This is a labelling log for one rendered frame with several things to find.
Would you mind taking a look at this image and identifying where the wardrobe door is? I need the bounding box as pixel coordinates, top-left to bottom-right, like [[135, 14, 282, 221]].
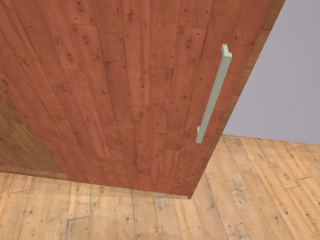
[[0, 87, 65, 174], [0, 0, 274, 196]]

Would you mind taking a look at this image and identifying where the handle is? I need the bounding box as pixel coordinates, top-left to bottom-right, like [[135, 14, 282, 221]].
[[196, 44, 232, 144]]

